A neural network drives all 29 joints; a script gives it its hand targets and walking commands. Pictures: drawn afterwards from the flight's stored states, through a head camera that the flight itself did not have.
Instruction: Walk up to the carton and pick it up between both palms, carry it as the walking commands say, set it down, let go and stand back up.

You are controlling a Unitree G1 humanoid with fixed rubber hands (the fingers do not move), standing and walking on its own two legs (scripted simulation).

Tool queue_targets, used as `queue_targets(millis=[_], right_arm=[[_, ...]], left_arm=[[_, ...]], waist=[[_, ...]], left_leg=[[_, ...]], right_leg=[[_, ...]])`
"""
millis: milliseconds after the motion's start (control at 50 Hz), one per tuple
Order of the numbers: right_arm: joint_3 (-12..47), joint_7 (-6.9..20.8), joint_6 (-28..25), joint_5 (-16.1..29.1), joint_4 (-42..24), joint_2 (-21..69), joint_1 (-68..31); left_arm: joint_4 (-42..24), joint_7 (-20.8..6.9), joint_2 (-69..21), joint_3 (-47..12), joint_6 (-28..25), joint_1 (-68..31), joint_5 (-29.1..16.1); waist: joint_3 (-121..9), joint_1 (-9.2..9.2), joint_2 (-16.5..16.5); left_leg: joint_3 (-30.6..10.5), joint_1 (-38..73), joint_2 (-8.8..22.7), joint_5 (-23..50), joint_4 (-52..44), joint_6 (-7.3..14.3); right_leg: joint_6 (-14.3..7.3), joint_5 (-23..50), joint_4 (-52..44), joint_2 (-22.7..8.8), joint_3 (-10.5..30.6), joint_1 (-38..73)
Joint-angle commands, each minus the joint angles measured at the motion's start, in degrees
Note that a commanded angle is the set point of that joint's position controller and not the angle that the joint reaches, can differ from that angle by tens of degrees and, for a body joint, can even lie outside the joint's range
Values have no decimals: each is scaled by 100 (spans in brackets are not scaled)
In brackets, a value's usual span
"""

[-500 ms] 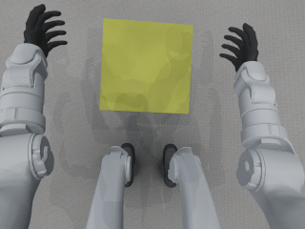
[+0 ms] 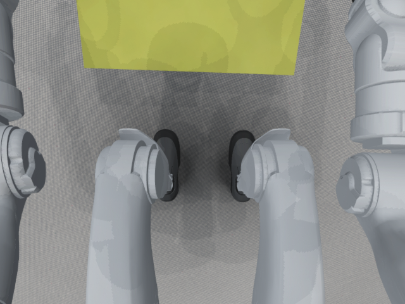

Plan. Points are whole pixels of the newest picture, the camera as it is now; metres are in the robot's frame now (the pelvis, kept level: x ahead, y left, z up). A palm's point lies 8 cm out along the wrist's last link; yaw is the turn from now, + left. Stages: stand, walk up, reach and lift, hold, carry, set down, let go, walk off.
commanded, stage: reach and lift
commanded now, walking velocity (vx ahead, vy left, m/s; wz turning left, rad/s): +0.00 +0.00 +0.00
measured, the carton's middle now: out of the picture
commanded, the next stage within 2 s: none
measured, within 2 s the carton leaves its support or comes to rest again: leaves its support in 1.98 s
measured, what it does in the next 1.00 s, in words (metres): lowers itself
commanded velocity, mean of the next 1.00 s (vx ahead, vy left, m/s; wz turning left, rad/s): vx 0.00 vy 0.00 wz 0.00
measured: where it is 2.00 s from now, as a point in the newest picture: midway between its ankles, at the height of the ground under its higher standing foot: (204, 177)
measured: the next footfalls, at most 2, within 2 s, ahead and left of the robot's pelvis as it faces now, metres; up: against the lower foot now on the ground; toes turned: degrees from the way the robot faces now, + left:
none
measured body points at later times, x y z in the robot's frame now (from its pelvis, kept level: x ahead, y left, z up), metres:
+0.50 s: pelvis +0.01 +0.00 -0.10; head +0.39 +0.01 +0.12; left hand +0.57 +0.24 -0.28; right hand +0.56 -0.21 -0.28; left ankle +0.13 +0.10 -0.42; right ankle +0.13 -0.11 -0.42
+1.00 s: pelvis +0.01 +0.00 -0.09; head +0.38 +0.01 +0.14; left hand +0.57 +0.23 -0.27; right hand +0.56 -0.20 -0.27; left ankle +0.13 +0.10 -0.42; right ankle +0.12 -0.11 -0.42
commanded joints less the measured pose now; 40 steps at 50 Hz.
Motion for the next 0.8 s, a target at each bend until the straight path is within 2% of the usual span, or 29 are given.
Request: queue_targets(millis=[0,20,40,60,80,100,120,140,160,200,220,280,300,340,360,380,420,440,460,480,540,560,580,600,640,680,720,740,780], right_arm=[[-217,-206,-341,-21,-1364,-1395,-2826],[51,-180,-309,60,943,-1091,-2299],[248,-137,-326,189,1073,-748,-2152],[194,-50,-358,48,1270,-632,-2029],[427,-7,-516,55,928,-505,-2010],[274,30,-529,-25,1690,-517,-2040],[252,4,-727,-4,976,-683,-2324],[212,8,-716,0,1148,-454,-1997],[182,6,-770,6,1132,-596,-2382],[145,-59,-911,113,780,-781,-2586],[-60,-125,-1032,119,-40,-1166,-2938],[348,-164,-861,388,941,-991,-2733],[435,-165,-934,434,617,-961,-2618],[427,-129,-1092,342,518,-862,-2252],[585,-97,-1141,551,401,-757,-2532],[457,-45,-1170,476,544,-721,-2048],[626,-8,-1133,732,566,-623,-2273],[638,-5,-1076,652,656,-680,-2060],[317,-2,-1112,350,743,-682,-1738],[519,27,-1028,386,707,-568,-1829],[465,-22,-1109,476,286,-923,-2110],[605,-2,-1136,603,221,-643,-2033],[502,-21,-1176,495,339,-844,-2040],[375,-10,-1131,449,465,-776,-1859],[400,-2,-1037,322,666,-713,-2073],[261,-10,-1011,291,778,-714,-1891],[345,81,-1024,182,1009,-273,-1434],[389,104,-1095,304,628,-268,-1767],[491,82,-1082,298,606,-446,-2005]], left_arm=[[-858,53,1654,146,-366,-2638,-90],[997,12,1738,252,-417,-2592,-27],[1145,-53,1512,70,-437,-2225,104],[1087,-106,1424,109,-537,-2253,249],[1170,-199,1189,-3,-580,-1901,215],[1935,-244,1472,312,-672,-1998,352],[995,-229,1316,131,-779,-2356,324],[1197,-236,1039,-121,-826,-1897,209],[1238,-241,1391,138,-875,-2453,210],[863,-171,1477,-135,-1011,-2776,76],[-327,-20,1512,-162,-1176,-3091,-77],[490,73,1876,-101,-1152,-3248,-140],[711,44,1532,-166,-1112,-2586,-141],[265,42,1440,-274,-1254,-2451,-139],[348,46,1375,-239,-1287,-2449,-207],[-234,95,1196,-422,-1372,-2412,-222],[-3,140,1213,-318,-1359,-2530,-120],[121,176,1198,-213,-1279,-2356,-233],[-77,198,1066,-285,-1270,-2151,-141],[-55,174,1153,-221,-1252,-2114,-122],[-121,239,1279,-12,-1193,-1908,152],[-208,284,1076,-114,-1208,-1867,-59],[-459,300,1259,181,-1250,-2053,55],[142,294,1068,-39,-1158,-1641,-8],[-13,215,1205,2,-1140,-1898,21],[132,148,1068,-198,-1127,-1762,-31],[686,-4,681,-380,-1097,-1346,-120],[324,-19,908,-183,-1168,-1697,-124],[233,7,987,-163,-1213,-1985,-108]], waist=[[-11428,-6,-73],[-9337,124,102],[-8562,310,-78],[-8315,218,83],[-8779,97,-261],[-7831,364,-88],[-8737,265,53],[-8366,202,399],[-8286,117,30],[-8848,60,270],[-10159,65,225],[-9658,322,484],[-9382,265,148],[-9433,167,190],[-9710,431,174],[-9949,312,465],[-10074,510,677],[-9854,429,363],[-9565,68,467],[-9579,403,569],[-9784,640,491],[-9998,355,233],[-9971,628,207],[-9831,224,338],[-9309,403,10],[-9143,325,393],[-8199,147,164],[-8733,401,45],[-8564,540,154]], left_leg=[[-335,4190,-205,2079,-379,9],[-289,3184,-74,1180,-142,-7],[-411,2843,-57,794,-349,19],[-323,2743,-21,860,-305,-25],[-361,2615,41,1164,-82,-50],[-243,1766,72,571,85,-48],[-326,2444,58,1089,-6,-74],[-267,2248,68,1218,-29,-115],[-384,1956,170,1077,185,-47],[-361,2232,126,1200,279,-65],[-360,3013,67,1793,385,-113],[-325,3001,156,1619,692,-40],[-280,2935,116,1781,746,-35],[-345,2713,91,2129,958,-43],[-348,2897,86,2352,961,-33],[-504,3406,54,2979,978,-56],[-399,3821,90,2916,1050,-36],[-467,3803,127,2753,995,-24],[-602,3862,91,2888,1003,-16],[-549,4029,59,3147,1100,7],[-651,3981,74,3161,1147,-34],[-661,4266,13,3356,1184,-2],[-588,3821,-11,3280,1185,-31],[-643,4126,44,3256,1118,-3],[-612,3538,6,2918,1231,51],[-659,3433,36,2628,1153,5],[-602,2642,11,2140,957,22],[-600,2685,-21,2126,970,25],[-434,2648,39,2484,1112,20]], right_leg=[[265,1825,-130,248,-293,3469],[163,835,-118,137,-66,2256],[177,420,-191,93,-83,2409],[199,525,-262,110,-106,2306],[208,980,-32,63,-78,2776],[215,478,-27,58,47,2387],[275,1067,111,124,-90,2628],[236,1023,57,154,-61,2302],[218,1036,97,104,41,2365],[204,1279,426,143,-83,2512],[256,1679,655,188,-193,2917],[226,1365,742,116,-11,2398],[243,1601,696,161,-154,2754],[246,2010,1022,165,-80,2532],[199,2187,1049,193,-98,2640],[180,2457,1192,224,-200,2099],[176,2185,1011,183,-142,1887],[159,1934,1063,128,-177,1910],[199,1876,1106,168,-315,1463],[244,1881,1102,122,-248,1116],[221,1963,1356,108,-329,1383],[231,2129,1289,195,-372,1588],[195,2170,1298,86,-219,1531],[231,1994,1201,198,-314,1381],[215,1964,1219,127,-272,1547],[200,1690,1242,149,-238,1326],[183,1538,1154,162,-271,1270],[183,1675,1154,145,-197,1610],[176,1915,1099,165,-99,1683]])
